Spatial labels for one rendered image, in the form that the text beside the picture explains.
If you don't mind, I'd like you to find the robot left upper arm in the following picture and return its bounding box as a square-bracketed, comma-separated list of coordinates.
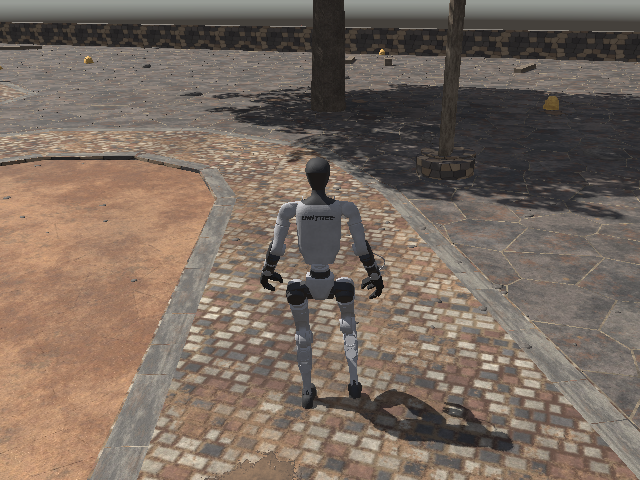
[270, 201, 298, 256]

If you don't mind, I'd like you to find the robot right upper arm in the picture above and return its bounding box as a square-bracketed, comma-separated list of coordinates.
[339, 201, 369, 256]

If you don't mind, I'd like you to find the robot right thigh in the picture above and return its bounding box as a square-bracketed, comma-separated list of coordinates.
[334, 277, 355, 335]

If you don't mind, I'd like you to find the robot left forearm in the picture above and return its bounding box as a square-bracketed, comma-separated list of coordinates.
[262, 240, 280, 276]

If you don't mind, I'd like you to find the robot right foot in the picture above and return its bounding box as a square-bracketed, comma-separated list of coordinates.
[348, 380, 362, 399]

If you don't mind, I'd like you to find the robot right forearm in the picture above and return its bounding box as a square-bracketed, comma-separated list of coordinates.
[359, 240, 381, 280]

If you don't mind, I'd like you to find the left robot hand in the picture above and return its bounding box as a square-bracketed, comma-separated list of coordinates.
[260, 272, 283, 291]

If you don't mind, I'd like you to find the right robot hand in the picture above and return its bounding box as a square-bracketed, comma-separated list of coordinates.
[361, 276, 384, 299]

